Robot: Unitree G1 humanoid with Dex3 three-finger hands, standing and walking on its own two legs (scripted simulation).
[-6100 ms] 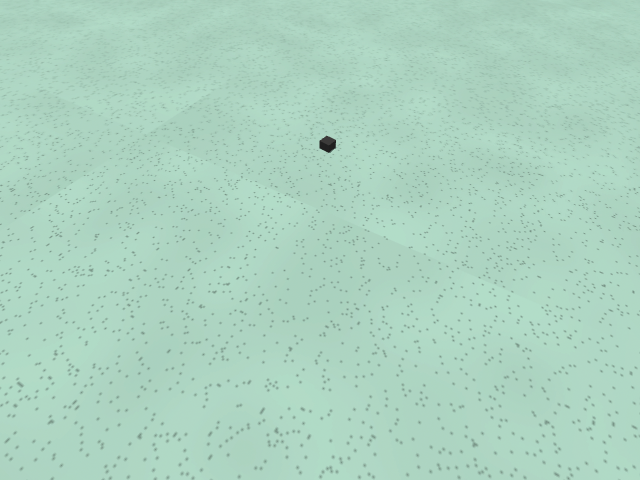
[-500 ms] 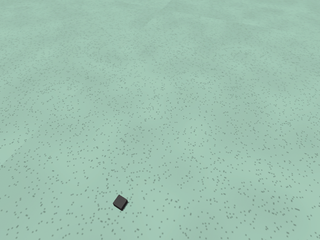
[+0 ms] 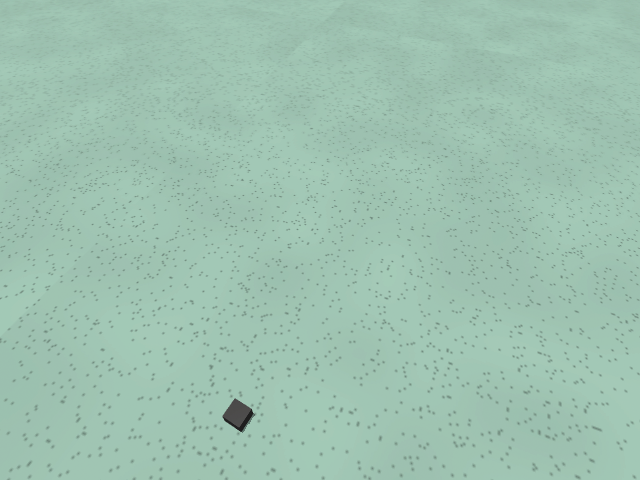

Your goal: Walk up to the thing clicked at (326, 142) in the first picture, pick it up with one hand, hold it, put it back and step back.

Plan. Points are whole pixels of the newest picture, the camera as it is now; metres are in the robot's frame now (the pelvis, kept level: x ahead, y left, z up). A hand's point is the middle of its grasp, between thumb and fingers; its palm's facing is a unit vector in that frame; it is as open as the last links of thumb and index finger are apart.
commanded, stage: stand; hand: left
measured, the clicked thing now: (238, 415) +0.42 +0.23 -0.76
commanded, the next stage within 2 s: none
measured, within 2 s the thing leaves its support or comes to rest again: neither
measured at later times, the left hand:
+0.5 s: hand out of the picture +0.07 +0.26 -0.16, palm faces -0.03 -0.94 -0.34, open 7.3 cm
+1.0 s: hand out of the picture +0.07 +0.26 -0.16, palm faces -0.03 -0.94 -0.34, open 7.3 cm
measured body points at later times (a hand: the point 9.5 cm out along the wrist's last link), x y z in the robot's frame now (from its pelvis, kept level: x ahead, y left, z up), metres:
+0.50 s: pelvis +0.00 +0.00 +0.00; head +0.01 +0.00 +0.45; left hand +0.07 +0.30 -0.13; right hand +0.07 -0.30 -0.13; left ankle +0.01 +0.14 -0.75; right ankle -0.02 -0.13 -0.75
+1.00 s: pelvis +0.00 +0.00 +0.00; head +0.01 +0.01 +0.45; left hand +0.07 +0.31 -0.13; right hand +0.08 -0.30 -0.13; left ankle +0.01 +0.14 -0.75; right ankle -0.02 -0.13 -0.75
